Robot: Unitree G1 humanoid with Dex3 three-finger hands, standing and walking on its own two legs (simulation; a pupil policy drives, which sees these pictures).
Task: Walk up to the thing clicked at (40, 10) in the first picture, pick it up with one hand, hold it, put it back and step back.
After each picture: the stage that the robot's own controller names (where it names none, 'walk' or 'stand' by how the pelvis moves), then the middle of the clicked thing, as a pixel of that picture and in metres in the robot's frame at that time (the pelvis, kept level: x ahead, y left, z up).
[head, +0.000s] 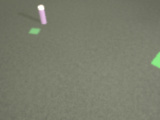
stand; (42, 15) +1.92 +0.56 -0.65
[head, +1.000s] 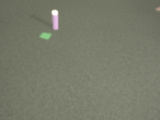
walk; (55, 20) +1.84 +0.28 -0.64
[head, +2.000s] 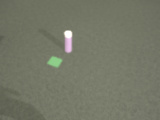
walk; (68, 42) +1.25 +0.13 -0.65
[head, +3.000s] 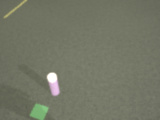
walk; (53, 84) +0.75 +0.23 -0.64
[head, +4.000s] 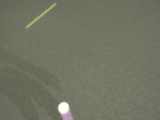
walk; (66, 114) +0.49 +0.21 -0.64
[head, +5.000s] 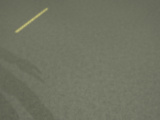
stand; out of the picture +0.38 +0.17 -0.65
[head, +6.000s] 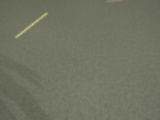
stand; out of the picture +0.37 +0.17 -0.66
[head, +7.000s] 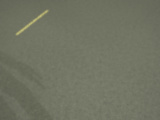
stand; out of the picture +0.38 +0.17 -0.66
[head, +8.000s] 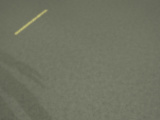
stand; out of the picture +0.37 +0.18 -0.66
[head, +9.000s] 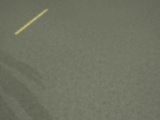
stand; out of the picture +0.37 +0.18 -0.66
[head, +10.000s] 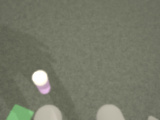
go down; (42, 83) +0.43 +0.18 -0.43
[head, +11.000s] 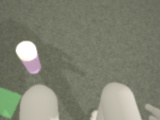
go down; (30, 60) +0.46 +0.21 -0.28
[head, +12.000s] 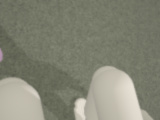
close in; out of the picture +0.44 +0.25 -0.17
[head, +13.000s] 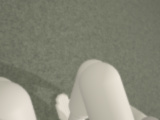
close; out of the picture +0.44 +0.27 -0.16
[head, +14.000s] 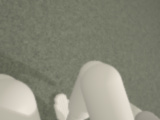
lift; out of the picture +0.42 +0.27 -0.16
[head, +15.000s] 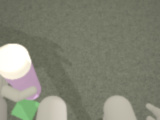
lift; (23, 78) +0.33 +0.19 +0.00
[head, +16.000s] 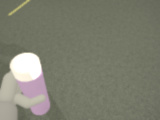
hold; (34, 88) +0.31 +0.17 +0.03
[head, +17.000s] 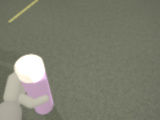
hold; (38, 89) +0.31 +0.16 +0.04
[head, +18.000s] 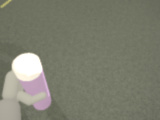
crouch; (35, 86) +0.33 +0.16 +0.00
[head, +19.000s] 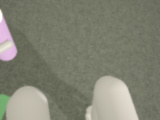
lower; out of the picture +0.48 +0.22 -0.05
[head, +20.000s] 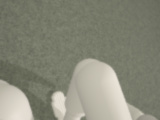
lower; out of the picture +0.44 +0.28 -0.17
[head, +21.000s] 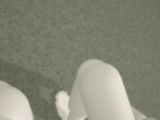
lower; out of the picture +0.44 +0.28 -0.16
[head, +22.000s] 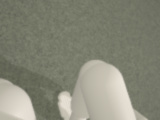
lower; out of the picture +0.43 +0.28 -0.16
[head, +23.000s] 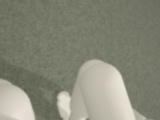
lower; out of the picture +0.43 +0.28 -0.16
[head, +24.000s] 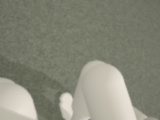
draw back; out of the picture +0.43 +0.25 -0.15
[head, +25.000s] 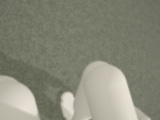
stand; out of the picture +0.42 +0.25 -0.17
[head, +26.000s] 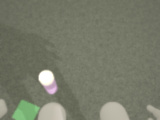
walk; (49, 83) +0.43 +0.18 -0.42
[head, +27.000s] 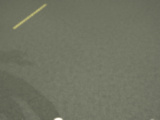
stand; out of the picture +0.39 +0.15 -0.60
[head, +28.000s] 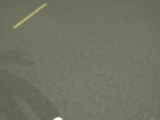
stand; out of the picture +0.39 +0.16 -0.60
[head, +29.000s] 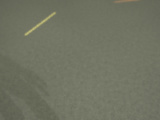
stand; out of the picture +0.40 +0.15 -0.65
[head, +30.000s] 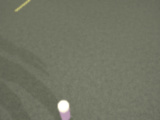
walk; (64, 111) +0.43 +0.12 -0.63
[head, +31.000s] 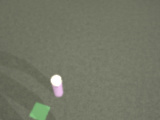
walk; (57, 86) +0.58 +0.18 -0.63
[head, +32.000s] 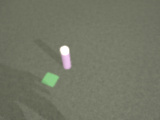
walk; (65, 58) +0.90 +0.18 -0.62
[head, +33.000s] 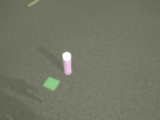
stand; (67, 64) +0.99 +0.16 -0.65
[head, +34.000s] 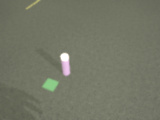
stand; (65, 64) +1.00 +0.17 -0.66
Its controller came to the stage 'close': yes
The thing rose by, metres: 0.68
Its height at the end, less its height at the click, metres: +0.00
